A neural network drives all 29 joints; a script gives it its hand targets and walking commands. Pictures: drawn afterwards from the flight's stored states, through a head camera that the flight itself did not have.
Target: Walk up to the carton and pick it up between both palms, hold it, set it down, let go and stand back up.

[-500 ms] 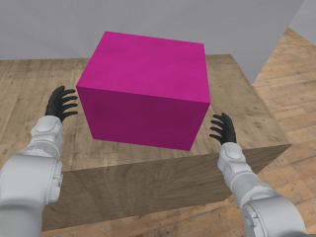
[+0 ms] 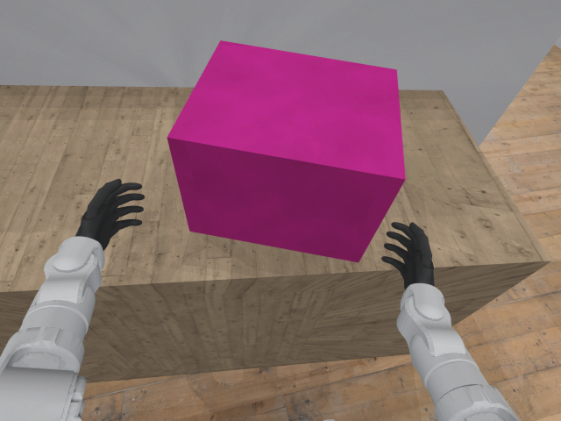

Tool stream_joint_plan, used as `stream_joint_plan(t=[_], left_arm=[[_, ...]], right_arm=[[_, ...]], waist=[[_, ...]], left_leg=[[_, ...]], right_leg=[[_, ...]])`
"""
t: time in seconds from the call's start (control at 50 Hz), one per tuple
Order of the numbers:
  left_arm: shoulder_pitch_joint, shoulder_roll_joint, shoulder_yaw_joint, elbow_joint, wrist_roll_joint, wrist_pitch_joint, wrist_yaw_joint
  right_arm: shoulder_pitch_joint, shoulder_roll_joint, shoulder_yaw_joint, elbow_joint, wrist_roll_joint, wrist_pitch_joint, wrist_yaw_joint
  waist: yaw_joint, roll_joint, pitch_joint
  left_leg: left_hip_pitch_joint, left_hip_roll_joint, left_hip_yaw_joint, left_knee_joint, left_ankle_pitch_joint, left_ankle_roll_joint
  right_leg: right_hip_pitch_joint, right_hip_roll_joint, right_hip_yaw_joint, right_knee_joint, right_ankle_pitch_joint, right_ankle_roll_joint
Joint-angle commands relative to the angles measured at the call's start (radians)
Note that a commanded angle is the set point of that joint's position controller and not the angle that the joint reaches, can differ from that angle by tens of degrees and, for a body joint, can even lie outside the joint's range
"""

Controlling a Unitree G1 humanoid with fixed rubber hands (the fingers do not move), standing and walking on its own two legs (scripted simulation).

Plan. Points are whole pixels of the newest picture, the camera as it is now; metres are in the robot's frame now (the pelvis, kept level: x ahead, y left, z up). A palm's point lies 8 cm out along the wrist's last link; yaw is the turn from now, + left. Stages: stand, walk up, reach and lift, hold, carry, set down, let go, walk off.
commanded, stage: set down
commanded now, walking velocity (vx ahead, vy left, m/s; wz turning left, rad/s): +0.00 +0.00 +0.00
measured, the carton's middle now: (290, 152) +0.55 -0.05 +0.04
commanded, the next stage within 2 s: none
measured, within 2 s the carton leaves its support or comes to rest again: neither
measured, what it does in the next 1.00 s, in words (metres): stands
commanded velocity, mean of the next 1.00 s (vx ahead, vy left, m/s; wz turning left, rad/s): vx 0.00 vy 0.00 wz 0.00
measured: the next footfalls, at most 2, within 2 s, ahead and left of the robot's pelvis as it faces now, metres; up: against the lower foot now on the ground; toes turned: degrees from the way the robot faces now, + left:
none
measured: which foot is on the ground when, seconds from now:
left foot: down 0.00-1.00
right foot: down 0.00-1.00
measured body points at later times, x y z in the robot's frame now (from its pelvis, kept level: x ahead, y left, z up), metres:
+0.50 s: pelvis +0.00 +0.01 +0.01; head +0.00 +0.06 +0.46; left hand +0.33 +0.26 +0.05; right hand +0.25 -0.22 +0.05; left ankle +0.05 +0.11 -0.72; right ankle +0.04 -0.15 -0.72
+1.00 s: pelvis +0.01 +0.00 +0.01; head +0.02 +0.04 +0.46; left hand +0.24 +0.26 +0.03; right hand +0.21 -0.22 +0.04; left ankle +0.05 +0.11 -0.72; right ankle +0.04 -0.15 -0.72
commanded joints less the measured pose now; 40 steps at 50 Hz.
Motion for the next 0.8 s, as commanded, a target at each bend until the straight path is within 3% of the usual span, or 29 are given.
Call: stream_joint_plan(t=[0.0,0.1,0.12,0.16,0.3,0.4,0.54,0.78], left_arm=[[-0.198,0.339,0.164,-0.396,-0.099,0.057,-0.003],[-0.060,0.290,0.197,-0.564,-0.071,0.145,0.013],[-0.038,0.288,0.204,-0.574,-0.066,0.160,0.014],[0.026,0.272,0.217,-0.641,-0.051,0.183,0.018],[0.112,0.257,0.199,-0.693,-0.051,0.206,0.031],[0.131,0.286,0.190,-0.721,-0.067,0.192,0.037],[0.327,0.294,0.221,-0.789,-0.073,0.200,0.023],[0.590,0.313,0.263,-1.017,-0.103,0.172,0.023]], right_arm=[[-0.160,-0.270,-0.112,-0.434,0.058,0.008,-0.009],[-0.051,-0.262,-0.143,-0.517,0.062,0.044,-0.004],[-0.028,-0.262,-0.162,-0.528,0.054,0.051,-0.005],[0.028,-0.247,-0.165,-0.584,0.049,0.066,0.002],[0.105,-0.216,-0.171,-0.687,0.043,0.142,0.034],[0.121,-0.202,-0.179,-0.755,0.025,0.198,0.031],[0.309,-0.176,-0.139,-0.852,0.023,0.249,0.009],[0.569,-0.125,-0.104,-1.090,-0.006,0.288,-0.011]], waist=[[0.059,0.222,-0.461],[0.075,0.227,-0.346],[0.066,0.222,-0.326],[0.082,0.224,-0.285],[0.085,0.212,-0.182],[0.082,0.206,-0.140],[0.118,0.169,-0.059],[0.174,0.167,0.018]], left_leg=[[0.595,-0.039,0.008,-0.136,0.283,-0.070],[0.654,-0.024,-0.014,-0.196,0.220,-0.084],[0.658,-0.025,-0.016,-0.203,0.211,-0.085],[0.676,-0.019,-0.023,-0.230,0.182,-0.088],[0.606,-0.014,-0.024,-0.286,0.042,-0.065],[0.513,-0.011,-0.022,-0.315,-0.103,-0.043],[0.518,-0.015,-0.003,-0.321,-0.060,-0.037],[0.498,-0.014,0.014,-0.311,-0.007,-0.022]], right_leg=[[0.303,0.046,-0.054,-0.173,0.161,-0.042],[0.346,0.054,-0.061,-0.203,0.119,-0.047],[0.350,0.055,-0.062,-0.207,0.118,-0.047],[0.370,0.055,-0.061,-0.218,0.097,-0.048],[0.423,0.047,-0.046,-0.218,0.024,-0.053],[0.468,0.038,-0.029,-0.204,-0.037,-0.046],[0.508,0.023,-0.008,-0.227,-0.029,-0.046],[0.497,-0.002,0.020,-0.233,-0.063,-0.049]])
